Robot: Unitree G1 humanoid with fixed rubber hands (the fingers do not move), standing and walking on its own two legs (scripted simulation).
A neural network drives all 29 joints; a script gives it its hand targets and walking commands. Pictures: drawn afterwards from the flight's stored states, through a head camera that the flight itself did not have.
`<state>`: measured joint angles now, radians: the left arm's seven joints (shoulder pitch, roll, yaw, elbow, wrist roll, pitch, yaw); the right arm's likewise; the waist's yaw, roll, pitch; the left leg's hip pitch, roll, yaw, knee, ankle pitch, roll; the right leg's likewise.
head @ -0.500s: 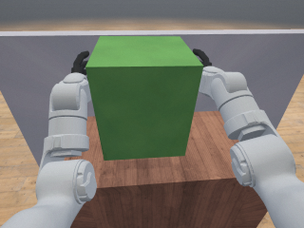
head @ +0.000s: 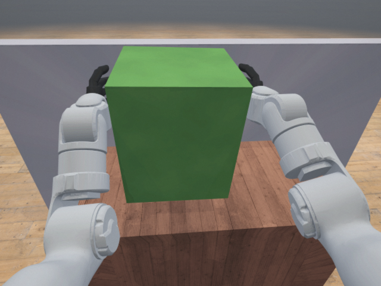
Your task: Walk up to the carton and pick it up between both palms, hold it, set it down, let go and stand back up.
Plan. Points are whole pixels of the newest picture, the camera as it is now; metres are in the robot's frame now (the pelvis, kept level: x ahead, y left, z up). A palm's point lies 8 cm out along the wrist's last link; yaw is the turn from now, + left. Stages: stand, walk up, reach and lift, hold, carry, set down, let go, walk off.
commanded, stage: hold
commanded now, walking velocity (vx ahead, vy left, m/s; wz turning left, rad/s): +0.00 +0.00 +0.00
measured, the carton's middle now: (176, 123) +0.38 +0.01 +0.24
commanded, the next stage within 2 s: set down in 0.10 s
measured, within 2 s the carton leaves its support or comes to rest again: neither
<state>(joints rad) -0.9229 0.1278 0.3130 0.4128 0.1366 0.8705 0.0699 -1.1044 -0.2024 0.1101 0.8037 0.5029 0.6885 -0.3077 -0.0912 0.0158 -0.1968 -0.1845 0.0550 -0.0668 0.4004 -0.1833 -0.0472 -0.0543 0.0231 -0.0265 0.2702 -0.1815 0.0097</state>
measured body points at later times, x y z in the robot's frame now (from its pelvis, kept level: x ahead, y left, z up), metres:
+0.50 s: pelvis +0.00 +0.00 +0.00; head -0.08 +0.02 +0.45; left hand +0.41 +0.17 +0.31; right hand +0.40 -0.13 +0.30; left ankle +0.02 +0.14 -0.75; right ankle -0.02 -0.12 -0.75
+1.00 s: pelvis +0.00 +0.00 +0.00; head -0.06 +0.01 +0.45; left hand +0.41 +0.17 +0.26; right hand +0.42 -0.13 +0.24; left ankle +0.02 +0.14 -0.75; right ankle -0.02 -0.12 -0.75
